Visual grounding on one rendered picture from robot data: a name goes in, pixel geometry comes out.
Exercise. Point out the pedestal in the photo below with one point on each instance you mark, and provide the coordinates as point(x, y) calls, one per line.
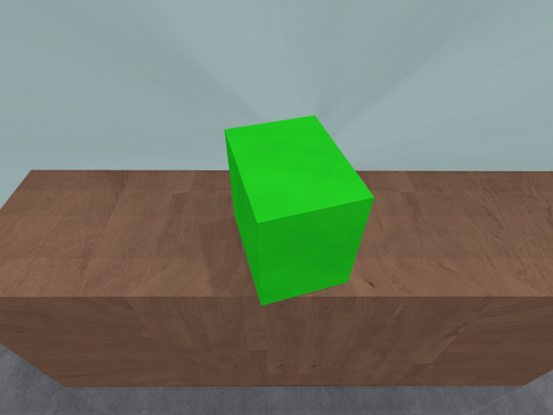
point(139, 278)

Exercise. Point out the carton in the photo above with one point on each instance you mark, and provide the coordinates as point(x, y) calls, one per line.
point(300, 207)

